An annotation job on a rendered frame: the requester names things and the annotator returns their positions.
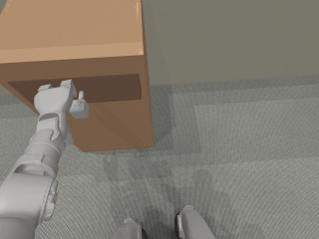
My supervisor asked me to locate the robot left hand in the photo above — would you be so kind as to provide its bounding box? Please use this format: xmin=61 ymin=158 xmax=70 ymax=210
xmin=34 ymin=79 xmax=78 ymax=145

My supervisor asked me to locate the left robot forearm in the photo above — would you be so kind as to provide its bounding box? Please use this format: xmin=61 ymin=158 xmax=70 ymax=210
xmin=0 ymin=110 xmax=68 ymax=195

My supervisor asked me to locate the robot left upper arm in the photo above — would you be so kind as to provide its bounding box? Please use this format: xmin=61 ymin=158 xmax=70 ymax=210
xmin=0 ymin=172 xmax=59 ymax=239

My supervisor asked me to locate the cabinet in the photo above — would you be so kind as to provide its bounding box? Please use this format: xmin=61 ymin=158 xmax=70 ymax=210
xmin=0 ymin=0 xmax=154 ymax=152

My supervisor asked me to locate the left robot thigh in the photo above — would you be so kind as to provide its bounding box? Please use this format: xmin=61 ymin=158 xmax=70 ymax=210
xmin=109 ymin=222 xmax=143 ymax=239

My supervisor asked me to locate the handle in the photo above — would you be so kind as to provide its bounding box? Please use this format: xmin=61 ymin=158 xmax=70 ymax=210
xmin=69 ymin=91 xmax=89 ymax=119

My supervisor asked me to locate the drawer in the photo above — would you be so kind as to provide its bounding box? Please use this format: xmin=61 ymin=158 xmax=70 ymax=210
xmin=8 ymin=74 xmax=142 ymax=106

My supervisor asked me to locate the robot left shin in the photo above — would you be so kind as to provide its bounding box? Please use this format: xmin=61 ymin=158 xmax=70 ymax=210
xmin=124 ymin=218 xmax=136 ymax=224

